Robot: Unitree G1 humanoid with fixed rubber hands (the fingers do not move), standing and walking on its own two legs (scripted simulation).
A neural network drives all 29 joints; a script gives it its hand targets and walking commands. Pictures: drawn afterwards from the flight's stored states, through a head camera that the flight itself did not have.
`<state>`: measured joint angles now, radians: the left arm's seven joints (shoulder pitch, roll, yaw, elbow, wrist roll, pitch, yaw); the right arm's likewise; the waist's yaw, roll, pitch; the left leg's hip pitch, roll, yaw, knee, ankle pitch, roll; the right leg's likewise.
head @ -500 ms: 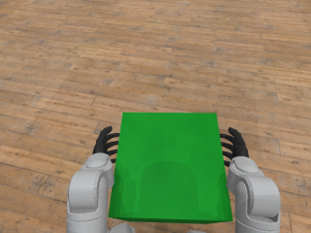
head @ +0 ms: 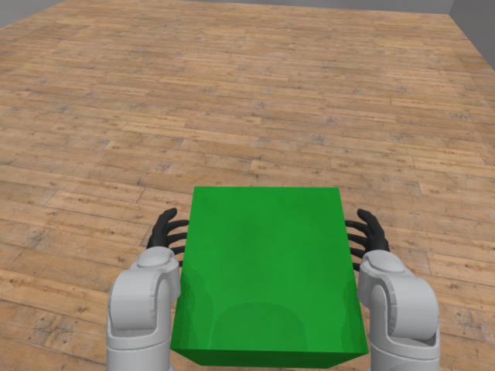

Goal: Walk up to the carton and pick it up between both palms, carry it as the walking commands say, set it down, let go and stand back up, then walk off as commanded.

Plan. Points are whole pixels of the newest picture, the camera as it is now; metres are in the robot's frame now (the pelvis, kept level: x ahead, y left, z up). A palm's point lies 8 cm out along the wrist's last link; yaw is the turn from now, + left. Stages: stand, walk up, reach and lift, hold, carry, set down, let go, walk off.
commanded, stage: carry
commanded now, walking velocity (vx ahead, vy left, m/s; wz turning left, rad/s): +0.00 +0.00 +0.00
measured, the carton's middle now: (264, 283) +0.26 -0.01 +0.00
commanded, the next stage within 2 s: none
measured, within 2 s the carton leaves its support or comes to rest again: neither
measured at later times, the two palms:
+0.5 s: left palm (165, 254) +0.26 +0.14 +0.10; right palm (374, 256) +0.25 -0.16 +0.10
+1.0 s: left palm (163, 251) +0.27 +0.14 +0.10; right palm (370, 251) +0.26 -0.16 +0.10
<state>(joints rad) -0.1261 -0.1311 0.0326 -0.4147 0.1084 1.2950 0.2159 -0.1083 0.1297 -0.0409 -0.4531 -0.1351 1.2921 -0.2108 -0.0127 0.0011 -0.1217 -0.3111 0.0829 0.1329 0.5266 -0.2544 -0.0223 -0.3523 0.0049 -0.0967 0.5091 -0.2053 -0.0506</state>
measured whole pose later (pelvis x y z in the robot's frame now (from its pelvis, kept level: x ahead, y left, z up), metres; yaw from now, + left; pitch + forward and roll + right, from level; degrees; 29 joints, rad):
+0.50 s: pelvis +0.01 -0.01 +0.00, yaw +0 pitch +3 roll +0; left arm -0.13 -0.13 0.04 -0.41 0.10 1.27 0.22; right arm -0.11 0.13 -0.04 -0.45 -0.13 1.28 -0.22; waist -0.02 0.01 -0.10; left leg -0.31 0.09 0.12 0.50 -0.24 -0.03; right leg -0.34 0.01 -0.11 0.48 -0.20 -0.06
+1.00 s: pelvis +0.01 +0.00 +0.00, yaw +1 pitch +3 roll +0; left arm -0.12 -0.13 0.04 -0.41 0.11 1.26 0.22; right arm -0.11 0.13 -0.03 -0.44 -0.13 1.26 -0.22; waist -0.02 0.00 -0.11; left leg -0.30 0.08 0.11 0.51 -0.26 -0.03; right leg -0.34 0.00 -0.11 0.50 -0.22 -0.06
